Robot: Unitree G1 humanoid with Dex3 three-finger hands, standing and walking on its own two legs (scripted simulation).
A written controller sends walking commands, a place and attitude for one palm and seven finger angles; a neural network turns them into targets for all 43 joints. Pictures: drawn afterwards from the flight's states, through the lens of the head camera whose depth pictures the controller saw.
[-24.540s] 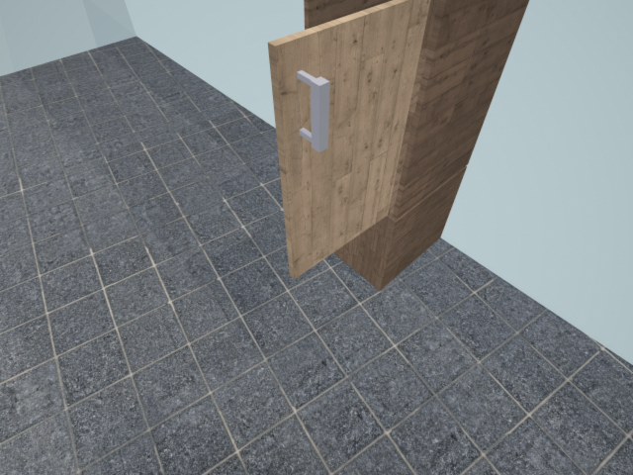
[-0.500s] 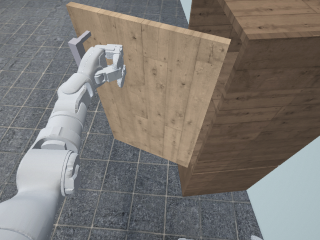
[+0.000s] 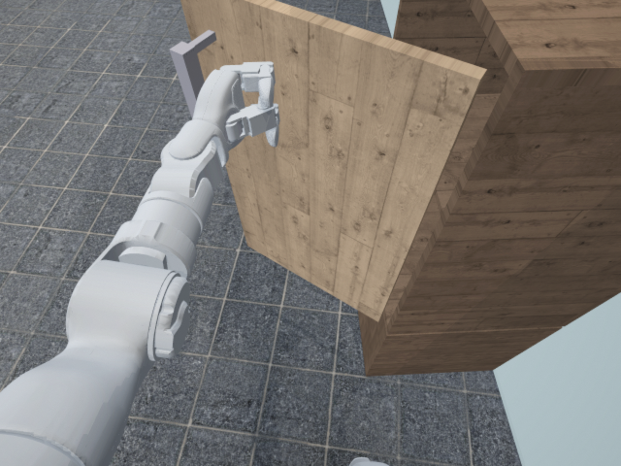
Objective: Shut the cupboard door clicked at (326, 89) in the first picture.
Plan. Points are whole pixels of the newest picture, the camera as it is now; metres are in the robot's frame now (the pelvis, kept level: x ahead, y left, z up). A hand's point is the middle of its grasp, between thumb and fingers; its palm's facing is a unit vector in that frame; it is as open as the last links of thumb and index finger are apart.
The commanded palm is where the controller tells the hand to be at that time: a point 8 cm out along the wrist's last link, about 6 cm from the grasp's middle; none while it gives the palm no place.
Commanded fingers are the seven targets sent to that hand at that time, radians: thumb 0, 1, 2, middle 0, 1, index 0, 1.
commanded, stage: pull the fist back off the door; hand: left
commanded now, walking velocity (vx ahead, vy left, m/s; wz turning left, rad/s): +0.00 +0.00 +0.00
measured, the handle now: (206, 85) +0.57 +0.11 +0.16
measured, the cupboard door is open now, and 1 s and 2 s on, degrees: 55 52 52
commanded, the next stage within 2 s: draw the hand back to the body in 0.78 s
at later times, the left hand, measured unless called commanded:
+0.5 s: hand (272, 136) +0.45 +0.02 +0.17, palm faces -0.06 -1.00 +0.00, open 3.1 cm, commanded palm +0.42 +0.07 +0.16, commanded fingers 0.00 0.90 0.90 -1.30 -1.50 -1.30 -1.50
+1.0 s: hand (267, 163) +0.43 +0.03 +0.16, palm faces -0.05 -1.00 +0.06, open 3.1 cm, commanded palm +0.38 +0.09 +0.16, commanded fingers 0.00 0.90 0.90 -1.30 -1.50 -1.30 -1.50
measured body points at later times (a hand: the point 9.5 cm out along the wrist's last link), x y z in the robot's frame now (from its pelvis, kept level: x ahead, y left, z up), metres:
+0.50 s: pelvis -0.01 -0.02 +0.01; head +0.02 -0.03 +0.46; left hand +0.45 +0.08 +0.17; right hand +0.03 -0.27 -0.12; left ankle -0.03 +0.09 -0.72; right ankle +0.00 -0.08 -0.72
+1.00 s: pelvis -0.02 -0.01 +0.01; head +0.00 -0.03 +0.46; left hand +0.42 +0.08 +0.15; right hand +0.11 -0.25 -0.10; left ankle -0.03 +0.09 -0.72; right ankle +0.00 -0.08 -0.72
